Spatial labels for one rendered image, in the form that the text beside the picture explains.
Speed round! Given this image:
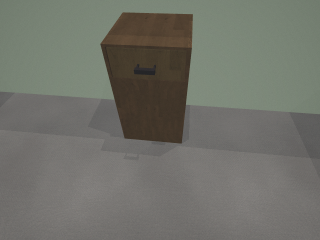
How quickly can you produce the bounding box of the drawer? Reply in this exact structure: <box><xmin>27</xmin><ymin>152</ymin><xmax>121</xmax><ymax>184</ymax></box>
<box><xmin>106</xmin><ymin>47</ymin><xmax>187</xmax><ymax>81</ymax></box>

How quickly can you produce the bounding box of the cabinet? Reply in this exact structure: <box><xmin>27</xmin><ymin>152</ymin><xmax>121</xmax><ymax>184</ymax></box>
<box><xmin>100</xmin><ymin>12</ymin><xmax>193</xmax><ymax>144</ymax></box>

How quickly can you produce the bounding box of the handle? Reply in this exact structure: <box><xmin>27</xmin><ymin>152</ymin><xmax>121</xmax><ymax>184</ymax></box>
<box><xmin>134</xmin><ymin>64</ymin><xmax>156</xmax><ymax>75</ymax></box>

